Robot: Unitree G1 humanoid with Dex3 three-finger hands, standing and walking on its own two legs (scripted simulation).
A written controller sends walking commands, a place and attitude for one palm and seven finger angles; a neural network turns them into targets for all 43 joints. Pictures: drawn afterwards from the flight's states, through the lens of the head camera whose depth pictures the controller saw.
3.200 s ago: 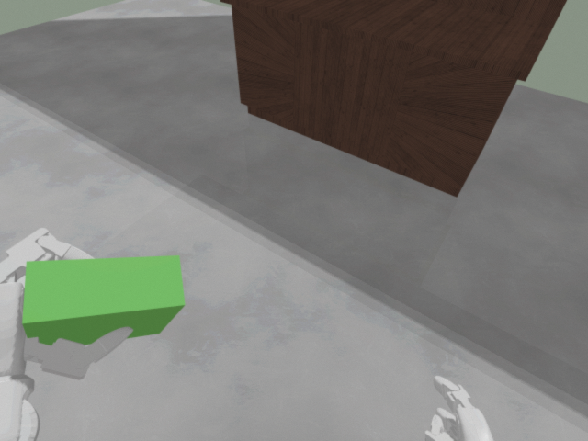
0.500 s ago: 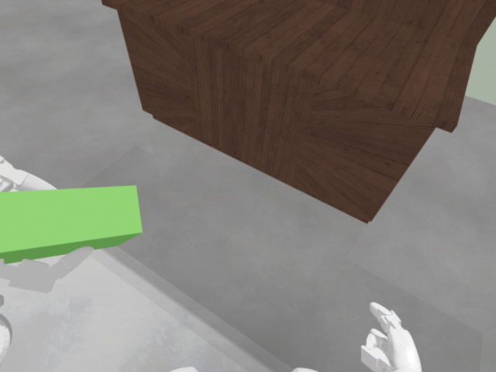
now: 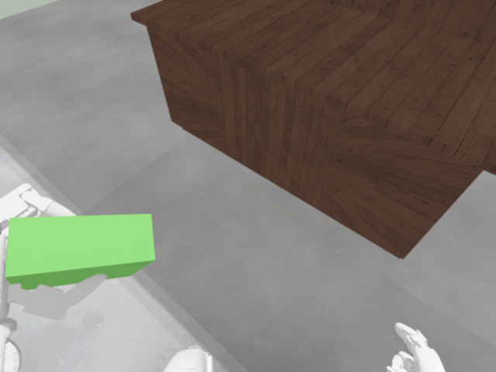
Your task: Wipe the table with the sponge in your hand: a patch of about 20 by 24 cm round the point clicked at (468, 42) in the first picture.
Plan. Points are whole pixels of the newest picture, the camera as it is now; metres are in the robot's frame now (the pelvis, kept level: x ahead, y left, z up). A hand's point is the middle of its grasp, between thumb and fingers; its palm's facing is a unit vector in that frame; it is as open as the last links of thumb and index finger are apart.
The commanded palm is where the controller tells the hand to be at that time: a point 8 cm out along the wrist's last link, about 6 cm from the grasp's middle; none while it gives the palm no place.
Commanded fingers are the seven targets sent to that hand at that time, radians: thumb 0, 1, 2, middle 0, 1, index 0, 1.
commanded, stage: walk to a spot facing it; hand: left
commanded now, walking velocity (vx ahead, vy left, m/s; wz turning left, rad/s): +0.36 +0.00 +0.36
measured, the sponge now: (103, 251) +0.23 +0.18 +0.15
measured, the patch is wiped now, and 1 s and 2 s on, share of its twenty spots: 0.00 0.00 0.00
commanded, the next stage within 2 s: turn to face it in 0.62 s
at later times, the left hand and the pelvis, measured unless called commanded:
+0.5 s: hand (62, 187) +0.30 +0.25 +0.18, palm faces +0.53 -0.69 -0.49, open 9.6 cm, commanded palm +0.25 +0.28 +0.17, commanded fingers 0.00 0.10 1.30 -1.20 -1.60 -1.20 -1.60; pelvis +0.13 -0.02 -0.02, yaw +8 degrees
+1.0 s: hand (44, 158) +0.35 +0.29 +0.18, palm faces +0.62 -0.68 -0.39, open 9.6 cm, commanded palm +0.29 +0.31 +0.17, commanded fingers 0.00 0.10 1.30 -1.20 -1.60 -1.20 -1.60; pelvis +0.20 +0.00 -0.01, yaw +13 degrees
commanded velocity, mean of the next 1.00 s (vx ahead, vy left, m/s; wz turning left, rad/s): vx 0.18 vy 0.00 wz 0.11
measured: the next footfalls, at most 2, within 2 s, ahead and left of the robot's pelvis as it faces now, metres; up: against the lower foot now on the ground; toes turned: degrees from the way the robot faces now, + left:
left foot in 0.14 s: +0.16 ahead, +0.14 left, +0.00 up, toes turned +12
right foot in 0.46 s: +0.23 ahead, -0.13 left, +0.00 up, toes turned -3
